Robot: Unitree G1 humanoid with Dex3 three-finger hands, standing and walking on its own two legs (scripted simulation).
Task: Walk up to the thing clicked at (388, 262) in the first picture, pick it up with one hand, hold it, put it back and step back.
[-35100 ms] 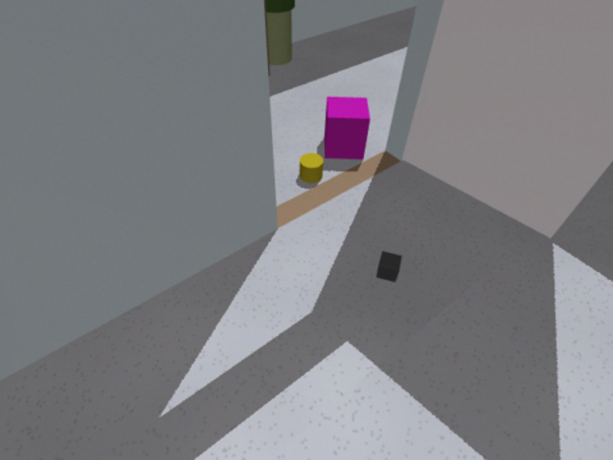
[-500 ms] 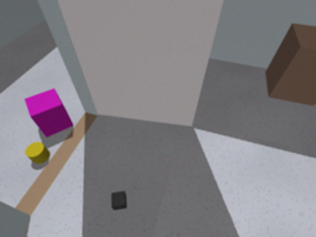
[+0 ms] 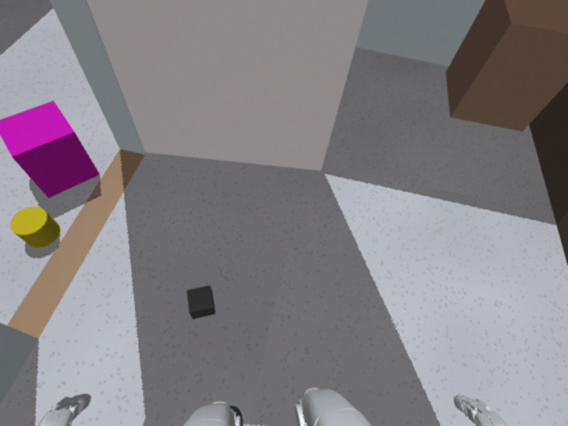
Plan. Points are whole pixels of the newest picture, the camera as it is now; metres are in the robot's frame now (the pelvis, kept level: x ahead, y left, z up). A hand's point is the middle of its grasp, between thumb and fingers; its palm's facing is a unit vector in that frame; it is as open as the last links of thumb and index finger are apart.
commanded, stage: step back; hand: left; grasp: from above
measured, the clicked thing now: (201, 302) +0.50 +0.22 -0.73
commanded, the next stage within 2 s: none
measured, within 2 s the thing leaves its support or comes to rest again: neither
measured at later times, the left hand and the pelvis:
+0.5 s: hand out of the picture -0.01 +0.25 -0.15, palm faces +0.02 -0.92 -0.38, open 7.3 cm; pelvis -0.14 -0.02 -0.01, yaw +3 degrees
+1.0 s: hand out of the picture -0.21 +0.20 -0.14, palm faces -0.02 -0.91 -0.41, open 7.3 cm; pelvis -0.29 -0.07 -0.01, yaw -1 degrees
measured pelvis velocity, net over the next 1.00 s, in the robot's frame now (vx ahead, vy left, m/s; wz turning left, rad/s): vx -0.29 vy -0.07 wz -0.01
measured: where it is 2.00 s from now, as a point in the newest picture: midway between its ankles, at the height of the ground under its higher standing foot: outside the picture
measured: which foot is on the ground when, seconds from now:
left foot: down 0.00-0.14, up 0.16-0.46, down 0.48-0.86, up 0.88-1.00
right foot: up 0.00-0.10, down 0.12-0.48, up 0.50-0.82, down 0.84-1.00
